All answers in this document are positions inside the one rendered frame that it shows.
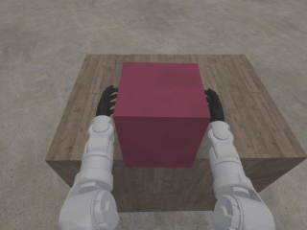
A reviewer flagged left robot forearm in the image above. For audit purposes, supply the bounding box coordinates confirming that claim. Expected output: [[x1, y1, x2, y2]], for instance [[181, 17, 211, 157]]
[[59, 115, 115, 228]]

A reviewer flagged pedestal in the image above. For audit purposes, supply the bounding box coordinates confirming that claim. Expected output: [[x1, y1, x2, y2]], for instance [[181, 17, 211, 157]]
[[44, 54, 307, 213]]

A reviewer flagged left robot hand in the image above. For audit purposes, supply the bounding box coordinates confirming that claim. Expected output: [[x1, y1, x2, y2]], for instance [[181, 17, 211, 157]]
[[96, 85, 119, 117]]

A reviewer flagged right robot hand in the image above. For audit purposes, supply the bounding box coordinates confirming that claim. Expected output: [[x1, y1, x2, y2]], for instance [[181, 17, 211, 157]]
[[204, 88, 224, 124]]

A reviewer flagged right robot upper arm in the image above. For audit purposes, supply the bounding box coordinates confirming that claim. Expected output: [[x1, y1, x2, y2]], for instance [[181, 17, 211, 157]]
[[212, 194, 275, 230]]

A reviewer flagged carton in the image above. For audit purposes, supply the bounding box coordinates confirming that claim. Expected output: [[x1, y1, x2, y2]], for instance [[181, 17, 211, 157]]
[[113, 62, 211, 168]]

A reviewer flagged left robot upper arm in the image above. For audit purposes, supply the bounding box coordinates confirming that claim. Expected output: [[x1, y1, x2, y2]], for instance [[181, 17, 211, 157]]
[[59, 189, 119, 230]]

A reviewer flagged right robot forearm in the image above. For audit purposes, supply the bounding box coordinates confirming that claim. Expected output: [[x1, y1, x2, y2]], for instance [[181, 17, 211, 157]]
[[205, 121, 275, 230]]

